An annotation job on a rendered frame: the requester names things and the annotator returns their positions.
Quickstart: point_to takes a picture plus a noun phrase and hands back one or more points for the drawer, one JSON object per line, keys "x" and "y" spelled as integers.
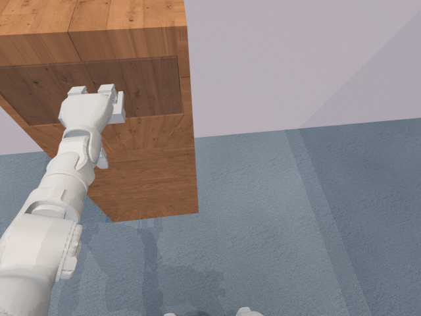
{"x": 151, "y": 85}

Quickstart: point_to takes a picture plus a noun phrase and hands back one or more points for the handle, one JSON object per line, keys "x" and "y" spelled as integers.
{"x": 118, "y": 114}

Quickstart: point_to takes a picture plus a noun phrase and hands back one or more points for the robot left upper arm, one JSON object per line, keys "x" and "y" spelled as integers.
{"x": 40, "y": 251}

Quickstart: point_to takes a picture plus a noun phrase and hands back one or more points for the cabinet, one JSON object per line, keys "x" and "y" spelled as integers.
{"x": 152, "y": 170}

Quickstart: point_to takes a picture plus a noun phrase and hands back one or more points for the left robot forearm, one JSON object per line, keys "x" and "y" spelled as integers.
{"x": 64, "y": 186}

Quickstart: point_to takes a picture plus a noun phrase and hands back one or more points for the left robot hand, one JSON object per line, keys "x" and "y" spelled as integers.
{"x": 90, "y": 109}

